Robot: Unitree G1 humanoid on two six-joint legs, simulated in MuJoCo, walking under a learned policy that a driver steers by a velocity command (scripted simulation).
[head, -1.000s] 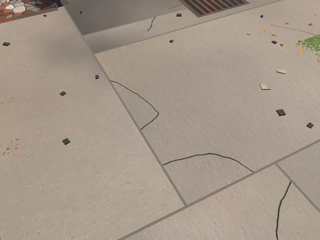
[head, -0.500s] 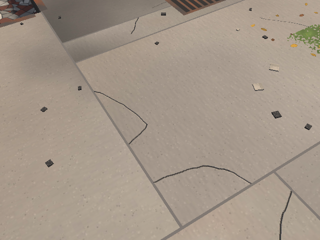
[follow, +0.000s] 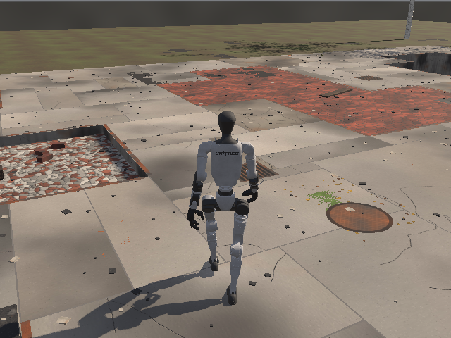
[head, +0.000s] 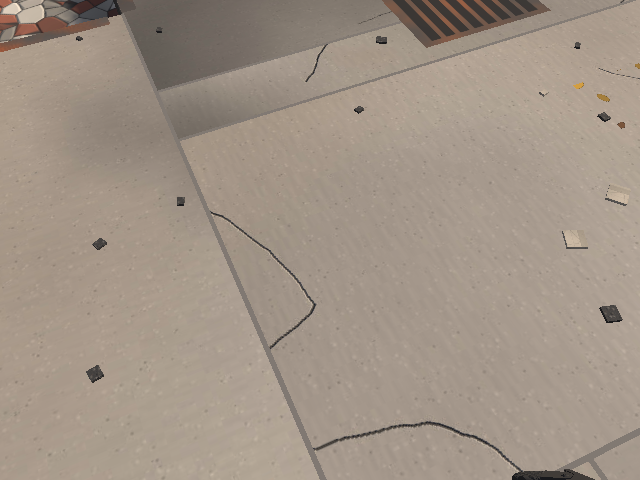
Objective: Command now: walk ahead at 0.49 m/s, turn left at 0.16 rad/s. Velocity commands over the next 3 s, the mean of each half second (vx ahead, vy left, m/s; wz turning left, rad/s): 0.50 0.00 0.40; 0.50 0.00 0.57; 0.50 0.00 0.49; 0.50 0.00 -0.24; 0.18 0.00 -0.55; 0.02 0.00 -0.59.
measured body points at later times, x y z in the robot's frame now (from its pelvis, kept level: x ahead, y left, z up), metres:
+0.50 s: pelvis +0.27 +0.01 +0.01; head +0.30 +0.04 +0.46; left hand +0.45 +0.27 -0.09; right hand +0.26 -0.25 -0.12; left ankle +0.18 +0.05 -0.73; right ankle +0.48 -0.12 -0.67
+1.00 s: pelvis +0.53 +0.05 +0.01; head +0.56 +0.06 +0.46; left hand +0.38 +0.27 -0.12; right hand +0.82 -0.06 -0.09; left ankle +0.58 +0.23 -0.67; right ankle +0.52 -0.06 -0.73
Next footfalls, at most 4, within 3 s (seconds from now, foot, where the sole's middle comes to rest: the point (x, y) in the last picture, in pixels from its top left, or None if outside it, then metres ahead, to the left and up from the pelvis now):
0.08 left None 0.21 0.05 -0.77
0.64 right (385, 427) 0.56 -0.05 -0.77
1.18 left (242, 368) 0.67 0.27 -0.77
1.74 right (212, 247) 1.01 0.39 -0.77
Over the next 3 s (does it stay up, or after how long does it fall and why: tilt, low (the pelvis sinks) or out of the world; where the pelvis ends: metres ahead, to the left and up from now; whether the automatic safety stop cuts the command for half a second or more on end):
stays up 1.03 0.49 0.01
